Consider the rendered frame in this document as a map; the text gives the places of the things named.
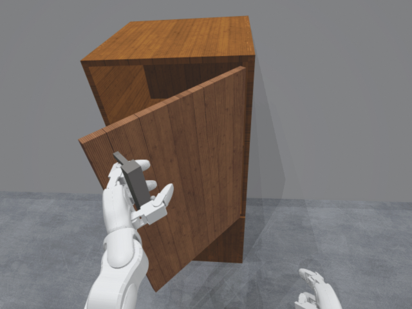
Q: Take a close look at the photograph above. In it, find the cupboard door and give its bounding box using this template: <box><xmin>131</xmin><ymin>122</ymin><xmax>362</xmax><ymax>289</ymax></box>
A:
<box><xmin>78</xmin><ymin>66</ymin><xmax>246</xmax><ymax>292</ymax></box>

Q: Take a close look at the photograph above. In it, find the left robot hand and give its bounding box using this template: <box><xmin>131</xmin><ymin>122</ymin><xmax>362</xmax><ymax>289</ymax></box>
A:
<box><xmin>102</xmin><ymin>160</ymin><xmax>174</xmax><ymax>234</ymax></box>

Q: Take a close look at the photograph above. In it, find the right robot hand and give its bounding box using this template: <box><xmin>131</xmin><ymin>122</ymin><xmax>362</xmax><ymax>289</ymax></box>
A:
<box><xmin>295</xmin><ymin>268</ymin><xmax>342</xmax><ymax>309</ymax></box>

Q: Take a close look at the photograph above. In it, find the handle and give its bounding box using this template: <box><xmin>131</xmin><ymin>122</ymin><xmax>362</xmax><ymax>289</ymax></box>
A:
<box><xmin>113</xmin><ymin>151</ymin><xmax>151</xmax><ymax>210</ymax></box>

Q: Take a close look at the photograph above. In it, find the robot left forearm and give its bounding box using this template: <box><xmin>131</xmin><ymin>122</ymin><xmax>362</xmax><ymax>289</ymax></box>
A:
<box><xmin>84</xmin><ymin>228</ymin><xmax>149</xmax><ymax>309</ymax></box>

